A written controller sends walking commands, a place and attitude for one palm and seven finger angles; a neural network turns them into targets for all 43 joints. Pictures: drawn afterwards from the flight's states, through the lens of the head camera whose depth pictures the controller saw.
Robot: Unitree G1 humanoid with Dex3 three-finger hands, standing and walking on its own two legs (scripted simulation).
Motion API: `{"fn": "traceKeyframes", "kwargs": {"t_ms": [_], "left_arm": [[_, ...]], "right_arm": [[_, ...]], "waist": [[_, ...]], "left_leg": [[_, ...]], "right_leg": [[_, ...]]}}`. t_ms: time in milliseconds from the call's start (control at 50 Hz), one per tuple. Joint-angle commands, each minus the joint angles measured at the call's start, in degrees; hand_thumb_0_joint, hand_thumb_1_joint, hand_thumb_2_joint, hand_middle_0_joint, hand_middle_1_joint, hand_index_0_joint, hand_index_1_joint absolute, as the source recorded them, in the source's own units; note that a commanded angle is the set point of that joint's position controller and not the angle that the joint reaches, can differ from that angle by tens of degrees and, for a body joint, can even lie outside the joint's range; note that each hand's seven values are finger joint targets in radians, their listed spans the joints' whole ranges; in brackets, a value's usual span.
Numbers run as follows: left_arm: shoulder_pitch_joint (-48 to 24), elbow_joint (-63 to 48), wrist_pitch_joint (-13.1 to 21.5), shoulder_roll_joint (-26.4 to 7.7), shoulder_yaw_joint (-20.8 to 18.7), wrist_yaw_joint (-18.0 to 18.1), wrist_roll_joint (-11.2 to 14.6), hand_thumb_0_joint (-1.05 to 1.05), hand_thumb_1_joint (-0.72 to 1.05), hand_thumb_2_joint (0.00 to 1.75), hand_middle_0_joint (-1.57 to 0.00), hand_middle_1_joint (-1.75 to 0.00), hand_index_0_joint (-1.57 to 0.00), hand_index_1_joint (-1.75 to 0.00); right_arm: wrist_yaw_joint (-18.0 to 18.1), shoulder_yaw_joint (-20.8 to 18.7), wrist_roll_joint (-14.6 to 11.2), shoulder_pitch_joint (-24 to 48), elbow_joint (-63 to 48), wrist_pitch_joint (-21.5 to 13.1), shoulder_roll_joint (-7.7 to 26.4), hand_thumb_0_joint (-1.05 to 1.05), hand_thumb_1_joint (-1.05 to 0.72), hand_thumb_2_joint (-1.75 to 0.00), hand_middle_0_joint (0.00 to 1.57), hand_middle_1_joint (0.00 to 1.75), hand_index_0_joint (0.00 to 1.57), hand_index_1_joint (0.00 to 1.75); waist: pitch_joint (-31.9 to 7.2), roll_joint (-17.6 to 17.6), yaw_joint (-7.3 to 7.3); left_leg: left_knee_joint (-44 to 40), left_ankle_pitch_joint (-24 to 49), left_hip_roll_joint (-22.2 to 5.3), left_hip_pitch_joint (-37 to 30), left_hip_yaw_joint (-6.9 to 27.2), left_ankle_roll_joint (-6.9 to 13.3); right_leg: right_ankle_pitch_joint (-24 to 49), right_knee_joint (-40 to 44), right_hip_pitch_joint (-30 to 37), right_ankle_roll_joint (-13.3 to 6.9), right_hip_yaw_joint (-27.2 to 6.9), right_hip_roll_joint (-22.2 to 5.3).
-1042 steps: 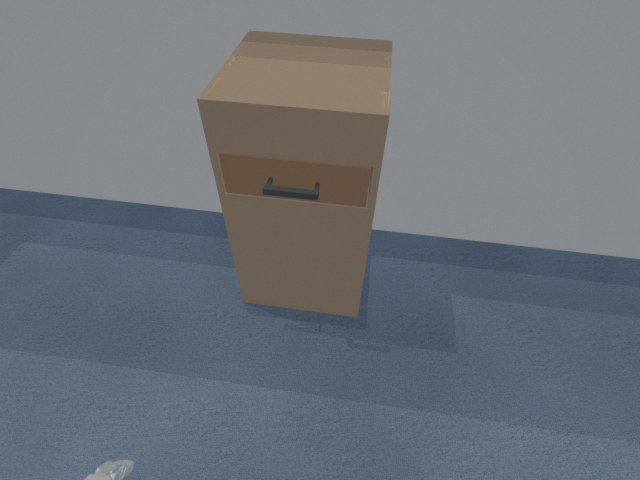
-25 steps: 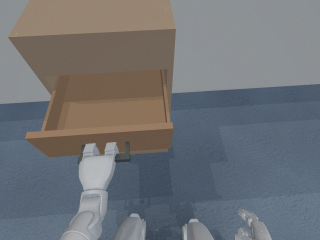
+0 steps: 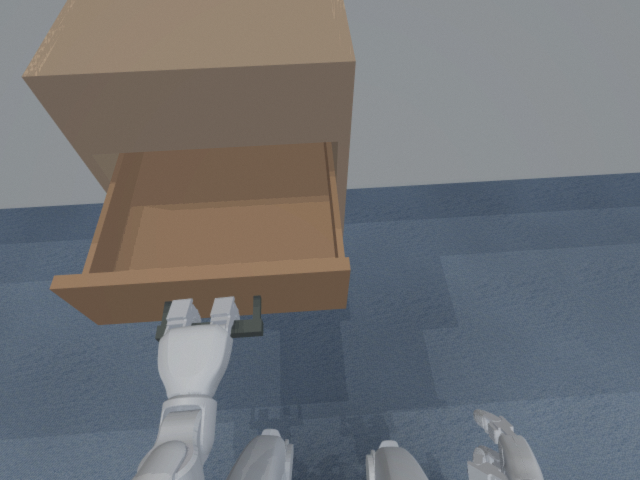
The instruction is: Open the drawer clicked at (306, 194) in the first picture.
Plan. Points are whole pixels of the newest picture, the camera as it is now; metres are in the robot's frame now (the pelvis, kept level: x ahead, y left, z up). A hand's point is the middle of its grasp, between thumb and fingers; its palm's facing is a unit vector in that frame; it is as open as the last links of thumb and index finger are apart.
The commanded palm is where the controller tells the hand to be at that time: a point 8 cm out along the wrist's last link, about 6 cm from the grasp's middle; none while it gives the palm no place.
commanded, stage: pull the drawer open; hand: left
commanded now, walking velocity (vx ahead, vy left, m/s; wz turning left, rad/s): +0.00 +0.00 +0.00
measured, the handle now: (211, 318) +0.33 +0.18 -0.05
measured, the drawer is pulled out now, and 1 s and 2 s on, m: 0.24 0.26 0.26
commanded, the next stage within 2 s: open the thumb to release the handle in 0.86 s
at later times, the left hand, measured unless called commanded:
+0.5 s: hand (208, 373) +0.26 +0.17 -0.08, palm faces -0.02 -0.07 -1.00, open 5.3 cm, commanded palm +0.22 +0.17 -0.03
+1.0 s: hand (207, 378) +0.26 +0.17 -0.08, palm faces -0.02 -0.06 -1.00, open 5.3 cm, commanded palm +0.24 +0.18 -0.03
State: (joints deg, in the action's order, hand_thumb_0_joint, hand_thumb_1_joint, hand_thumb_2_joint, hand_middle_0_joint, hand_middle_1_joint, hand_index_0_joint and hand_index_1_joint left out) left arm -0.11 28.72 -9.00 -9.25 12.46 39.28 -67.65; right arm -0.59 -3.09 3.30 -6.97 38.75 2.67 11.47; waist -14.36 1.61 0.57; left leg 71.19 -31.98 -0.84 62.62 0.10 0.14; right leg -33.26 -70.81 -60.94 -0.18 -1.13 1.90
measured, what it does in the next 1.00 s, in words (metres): stands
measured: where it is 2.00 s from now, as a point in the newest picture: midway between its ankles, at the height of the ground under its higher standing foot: outside the picture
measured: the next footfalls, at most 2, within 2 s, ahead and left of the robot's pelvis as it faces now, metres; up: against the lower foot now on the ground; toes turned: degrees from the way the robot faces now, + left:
none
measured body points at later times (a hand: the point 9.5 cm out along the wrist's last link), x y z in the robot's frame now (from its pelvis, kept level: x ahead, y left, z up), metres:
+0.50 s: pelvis +0.00 +0.00 +0.00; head +0.08 -0.01 +0.44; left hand +0.26 +0.17 -0.02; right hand +0.17 -0.23 -0.12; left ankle +0.01 +0.12 -0.63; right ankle +0.00 -0.12 -0.63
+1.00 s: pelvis +0.00 +0.00 +0.00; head +0.08 -0.01 +0.44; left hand +0.25 +0.17 -0.02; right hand +0.18 -0.23 -0.13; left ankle +0.01 +0.12 -0.63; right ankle +0.00 -0.12 -0.63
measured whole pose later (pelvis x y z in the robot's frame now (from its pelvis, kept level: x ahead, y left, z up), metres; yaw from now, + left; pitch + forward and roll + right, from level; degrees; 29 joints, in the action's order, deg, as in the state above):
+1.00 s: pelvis +0.00 +0.00 +0.00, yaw +0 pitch +23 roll +0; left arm 4.4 25.5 -7.8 -9.6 12.9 39.7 -68.4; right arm -0.1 -2.5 3.5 -6.2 38.1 2.2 11.5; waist -14.7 1.6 1.2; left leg 71.9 -32.1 -0.7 62.9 0.3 -0.2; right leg -33.7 -72.0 -61.4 -0.5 -0.9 1.8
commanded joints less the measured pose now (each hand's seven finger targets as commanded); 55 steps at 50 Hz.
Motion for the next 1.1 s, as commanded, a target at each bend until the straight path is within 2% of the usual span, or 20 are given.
{"fn": "traceKeyframes", "kwargs": {"t_ms": [0,20,40,60,100,180,260,320,460,500,540,600,780,840,920,940,960,980,1000,1080], "left_arm": [[2.0,-6.5,0.0,-3.2,-1.6,1.6,0.0,0.0,0.9,0.9,-0.4,-1.35,-0.4,-1.35],[2.0,-6.8,-0.1,-2.4,-0.7,1.5,0.1,0.0,0.9,0.9,-0.4,-1.35,-0.4,-1.35],[2.5,-7.2,-0.1,-3.9,-2.5,1.6,0.2,0.0,0.9,0.9,-0.4,-1.35,-0.4,-1.35],[3.1,-7.6,0.0,-2.3,-0.7,1.5,0.0,0.0,0.9,0.9,-0.4,-1.35,-0.4,-1.35],[3.5,-8.3,0.1,-2.5,-0.7,1.5,0.1,0.0,0.9,0.9,-0.4,-1.35,-0.4,-1.35],[3.7,-8.0,-0.1,-2.1,-0.3,1.5,-0.1,0.0,0.9,0.9,-0.4,-1.35,-0.4,-1.35],[3.6,-8.7,0.2,-3.1,-1.1,1.8,-0.4,0.0,0.9,0.9,-0.4,-1.35,-0.4,-1.35],[3.6,-9.2,0.1,-1.7,0.4,1.6,-0.2,0.0,0.9,0.9,-0.4,-1.35,-0.4,-1.35],[4.6,-9.8,0.2,-1.7,0.6,1.5,-0.1,0.0,0.9,0.9,-0.4,-1.35,-0.4,-1.35],[4.9,-8.9,0.1,-1.9,0.3,1.4,-0.1,0.0,0.9,0.9,-0.4,-1.35,-0.4,-1.35],[5.2,-9.5,0.2,-2.9,-0.8,1.5,0.1,0.0,0.9,0.9,-0.4,-1.35,-0.4,-1.35],[6.5,-9.4,0.3,-2.0,0.1,1.4,0.0,0.0,0.9,0.9,-0.4,-1.35,-0.4,-1.35],[6.3,-9.6,0.3,-1.6,0.8,1.2,-0.1,0.0,0.9,0.9,-0.4,-1.35,-0.4,-1.35],[7.9,-10.7,0.4,-1.9,0.5,1.2,0.2,0.0,0.9,0.9,-0.4,-1.35,-0.4,-1.35],[10.6,-11.3,0.7,-0.9,1.4,0.9,0.3,0.0,0.9,0.9,-0.4,-1.35,-0.4,-1.35],[-7.5,-8.8,1.1,-9.7,-5.8,2.2,-1.4,0.0,0.9,0.9,-0.4,-1.35,-0.4,-1.35],[-9.1,-9.8,1.5,-8.7,-5.9,2.7,-2.3,0.0,0.83,0.87,-0.4,-1.34,-0.4,-1.34],[-5.4,-6.5,1.3,-7.1,-5.1,3.0,-2.4,0.0,0.76,0.84,-0.39,-1.34,-0.39,-1.34],[-6.6,-6.9,1.5,-7.0,-4.9,3.2,-2.3,0.0,0.69,0.81,-0.38,-1.33,-0.38,-1.33],[-2.8,-8.4,-0.1,-5.6,-4.1,2.6,0.6,0.0,0.41,0.69,-0.36,-1.3,-0.36,-1.3]], "right_arm": [[0.2,-1.8,0.0,2.1,-7.4,-2.3,6.6,0.0,-0.9,-0.9,0.2,0.3,0.2,0.3],[0.2,-1.9,0.1,2.1,-7.5,-2.3,6.6,0.0,-0.9,-0.9,0.2,0.3,0.2,0.3],[0.2,-2.0,0.0,1.6,-7.4,-2.3,6.6,0.0,-0.9,-0.9,0.2,0.3,0.2,0.3],[0.2,-1.7,0.0,2.3,-7.7,-2.3,6.5,0.0,-0.9,-0.9,0.2,0.3,0.2,0.3],[0.1,-1.7,0.0,2.4,-7.8,-2.2,6.5,0.0,-0.9,-0.9,0.2,0.3,0.2,0.3],[0.1,-1.7,0.0,2.4,-8.1,-2.1,6.4,0.0,-0.9,-0.9,0.2,0.3,0.2,0.3],[0.1,-1.6,0.1,2.7,-7.9,-2.2,6.5,0.0,-0.9,-0.9,0.2,0.3,0.2,0.3],[0.1,-1.6,0.2,2.6,-8.2,-2.2,6.4,0.0,-0.9,-0.9,0.2,0.3,0.2,0.3],[0.1,-1.4,0.1,3.3,-8.5,-2.3,6.5,0.0,-0.9,-0.9,0.2,0.3,0.2,0.3],[0.2,-1.4,0.1,3.3,-8.3,-2.3,6.4,0.0,-0.9,-0.9,0.2,0.3,0.2,0.3],[0.2,-1.6,0.1,3.0,-8.4,-2.5,6.5,0.0,-0.9,-0.9,0.2,0.3,0.2,0.3],[0.2,-1.3,0.0,3.4,-8.6,-2.5,6.3,0.0,-0.9,-0.9,0.2,0.3,0.2,0.3],[0.3,-1.4,0.1,3.3,-8.8,-2.7,6.3,0.0,-0.9,-0.9,0.2,0.3,0.2,0.3],[0.3,-1.4,0.1,3.3,-9.0,-2.9,6.3,0.0,-0.9,-0.9,0.2,0.3,0.2,0.3],[0.1,-1.3,0.0,3.5,-9.4,-2.8,6.2,0.0,-0.9,-0.9,0.2,0.3,0.2,0.3],[1.2,-1.5,0.4,2.4,-5.8,-2.4,6.8,0.0,-0.9,-0.9,0.2,0.3,0.2,0.3],[1.6,-1.7,0.6,2.5,-5.9,-2.6,7.1,0.0,-0.9,-0.9,0.2,0.3,0.2,0.3],[1.6,-1.5,0.5,2.2,-6.1,-3.1,6.6,0.0,-0.9,-0.9,0.2,0.3,0.2,0.3],[1.5,-1.5,0.5,3.0,-6.0,-3.2,6.7,0.0,-0.9,-0.9,0.2,0.3,0.2,0.3],[1.1,-2.2,0.1,2.3,-6.8,-3.3,6.6,0.0,-0.9,-0.9,0.2,0.3,0.2,0.3]], "waist": [[-16.2,-4.0,0.53],[-15.8,-3.7,0.13],[-16.9,-4.2,0.55],[-17.2,-3.2,0.49],[-17.1,-3.5,0.47],[-15.0,-3.3,0.07],[-16.0,-3.0,0.49],[-15.2,-3.4,-0.03],[-15.8,-2.6,0.47],[-14.6,-4.2,0.18],[-14.8,-3.8,0.53],[-14.7,-3.9,0.68],[-13.6,-4.4,0.15],[-15.6,-4.2,0.55],[-15.5,-4.3,0.79],[-12.4,-6.2,-2.51],[-14.8,-3.8,-1.21],[-12.9,-4.2,-1.17],[-13.5,-2.8,-0.74],[-18.4,-2.2,0.6]], "left_leg": [[-7.4,20.6,2.2,-16.6,-0.1,0.7],[-7.3,20.5,2.2,-16.6,-0.3,0.8],[-7.3,21.5,2.1,-16.6,-0.2,0.7],[-7.1,21.7,2.2,-17.1,-0.4,0.8],[-7.1,21.6,2.2,-17.2,-0.3,0.7],[-7.5,20.7,1.9,-17.0,0.0,0.7],[-7.4,20.9,2.0,-17.2,0.0,0.6],[-7.6,20.0,1.9,-17.2,0.2,0.8],[-7.7,19.6,2.0,-17.2,0.1,0.7],[-7.6,18.6,2.1,-16.4,0.1,0.8],[-7.7,18.9,2.0,-16.3,0.2,0.7],[-7.5,18.7,2.2,-16.0,-0.1,0.8],[-7.3,17.4,2.2,-15.5,0.1,0.9],[-7.1,19.1,2.2,-16.2,0.1,0.9],[-7.0,20.3,2.2,-16.4,0.0,0.8],[-4.9,17.9,1.8,-13.1,0.2,0.9],[-4.8,16.5,2.1,-13.0,0.1,1.0],[-5.1,15.4,2.3,-12.6,0.1,0.9],[-5.4,15.2,2.3,-13.3,-0.1,0.9],[-6.3,18.8,2.4,-16.7,-0.6,1.0]], "right_leg": [[24.1,9.7,8.7,-2.8,2.3,0.8],[24.5,10.0,8.8,-2.8,2.2,0.8],[25.6,9.7,9.8,-2.9,2.1,0.9],[25.9,9.7,9.5,-2.7,2.1,0.7],[25.6,9.7,9.4,-2.7,2.1,0.8],[23.8,10.0,8.2,-2.8,2.5,0.8],[23.8,9.5,8.1,-2.9,2.4,0.9],[22.8,9.9,7.9,-2.9,2.7,0.8],[22.1,9.8,7.9,-2.9,2.4,0.8],[21.4,10.1,7.6,-2.8,2.4,0.9],[21.9,10.1,8.3,-3.1,2.2,0.9],[22.0,10.0,8.2,-2.9,2.2,0.7],[20.8,10.3,7.6,-2.9,2.1,0.7],[22.8,9.9,8.7,-2.9,2.1,0.7],[24.3,9.4,9.1,-2.9,2.1,0.7],[22.9,9.2,4.8,-2.3,1.6,0.2],[20.9,8.6,5.0,-2.1,1.4,0.3],[19.2,8.9,4.5,-2.4,2.1,0.4],[18.4,9.2,3.9,-2.5,1.9,0.3],[22.4,9.9,8.5,-2.6,1.9,0.5]]}}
